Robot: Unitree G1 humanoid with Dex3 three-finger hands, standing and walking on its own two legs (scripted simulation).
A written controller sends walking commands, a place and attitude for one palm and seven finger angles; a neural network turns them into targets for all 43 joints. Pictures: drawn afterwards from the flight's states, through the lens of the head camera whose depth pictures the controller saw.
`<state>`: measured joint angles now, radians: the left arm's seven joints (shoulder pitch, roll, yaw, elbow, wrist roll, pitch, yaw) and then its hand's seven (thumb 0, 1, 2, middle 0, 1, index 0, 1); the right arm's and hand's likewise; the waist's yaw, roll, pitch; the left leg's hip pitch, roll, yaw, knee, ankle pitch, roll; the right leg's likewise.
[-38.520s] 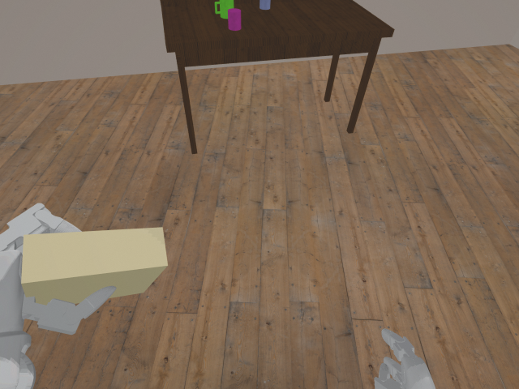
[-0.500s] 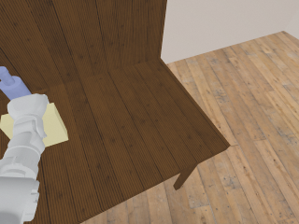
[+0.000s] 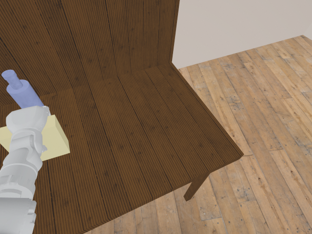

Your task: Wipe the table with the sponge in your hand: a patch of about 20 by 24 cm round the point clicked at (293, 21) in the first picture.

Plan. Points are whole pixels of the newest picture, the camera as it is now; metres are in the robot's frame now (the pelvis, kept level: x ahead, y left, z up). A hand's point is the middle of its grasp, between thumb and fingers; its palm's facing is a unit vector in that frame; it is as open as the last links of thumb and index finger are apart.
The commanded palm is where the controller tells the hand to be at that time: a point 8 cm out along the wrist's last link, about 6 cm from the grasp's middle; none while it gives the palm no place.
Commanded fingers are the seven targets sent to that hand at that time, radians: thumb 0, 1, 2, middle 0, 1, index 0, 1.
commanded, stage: wipe back along the first lane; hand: left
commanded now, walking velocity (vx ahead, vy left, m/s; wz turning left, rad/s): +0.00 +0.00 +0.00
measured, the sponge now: (41, 145) +0.36 +0.36 -0.04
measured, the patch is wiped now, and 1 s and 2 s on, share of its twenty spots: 1.00 1.00 1.00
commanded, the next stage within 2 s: lift the sponge slowly off the table in 1.34 s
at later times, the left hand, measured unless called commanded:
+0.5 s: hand (40, 146) +0.33 +0.33 +0.01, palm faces -0.10 -0.03 -0.99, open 9.3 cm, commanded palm +0.29 +0.30 +0.05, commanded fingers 0.00 0.10 1.30 -1.20 -1.60 -1.20 -1.60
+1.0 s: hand (42, 165) +0.28 +0.30 +0.01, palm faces -0.08 -0.05 -1.00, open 9.3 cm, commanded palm +0.24 +0.28 +0.05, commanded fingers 0.00 0.10 1.30 -1.20 -1.60 -1.20 -1.60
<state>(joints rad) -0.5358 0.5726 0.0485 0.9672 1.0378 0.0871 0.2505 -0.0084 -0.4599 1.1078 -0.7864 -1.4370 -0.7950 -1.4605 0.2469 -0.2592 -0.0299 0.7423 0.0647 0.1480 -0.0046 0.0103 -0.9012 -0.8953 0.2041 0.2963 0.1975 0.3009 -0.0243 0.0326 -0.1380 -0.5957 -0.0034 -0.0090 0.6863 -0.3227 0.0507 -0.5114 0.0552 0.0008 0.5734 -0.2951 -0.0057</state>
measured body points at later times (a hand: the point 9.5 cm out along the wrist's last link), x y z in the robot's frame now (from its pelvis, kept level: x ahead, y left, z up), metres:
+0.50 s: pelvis -0.01 +0.00 +0.00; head +0.02 +0.00 +0.45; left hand +0.33 +0.32 +0.06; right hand +0.14 -0.25 -0.11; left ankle +0.00 +0.08 -0.72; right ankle -0.02 -0.13 -0.72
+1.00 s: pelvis +0.00 -0.01 +0.01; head +0.01 -0.02 +0.46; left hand +0.28 +0.30 +0.06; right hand +0.19 -0.25 -0.10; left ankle +0.00 +0.08 -0.72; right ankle -0.02 -0.13 -0.72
